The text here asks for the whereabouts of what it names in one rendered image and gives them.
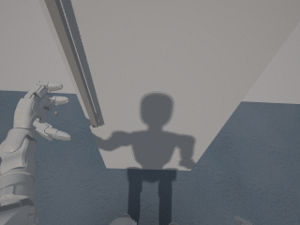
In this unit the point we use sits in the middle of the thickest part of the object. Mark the left robot upper arm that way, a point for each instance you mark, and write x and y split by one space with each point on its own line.
24 215

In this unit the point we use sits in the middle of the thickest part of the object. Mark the robot left hand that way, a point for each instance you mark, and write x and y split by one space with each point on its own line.
28 110

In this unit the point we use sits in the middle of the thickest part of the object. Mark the fridge door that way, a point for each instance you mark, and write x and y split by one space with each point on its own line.
166 75

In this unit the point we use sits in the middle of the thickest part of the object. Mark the left robot shin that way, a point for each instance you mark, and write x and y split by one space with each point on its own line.
125 216

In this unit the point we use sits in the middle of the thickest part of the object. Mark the left robot forearm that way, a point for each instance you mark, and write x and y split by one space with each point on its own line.
17 169

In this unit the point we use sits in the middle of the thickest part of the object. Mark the handle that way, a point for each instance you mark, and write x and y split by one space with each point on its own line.
61 26

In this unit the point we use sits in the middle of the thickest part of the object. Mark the robot right hand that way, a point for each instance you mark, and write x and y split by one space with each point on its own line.
240 221

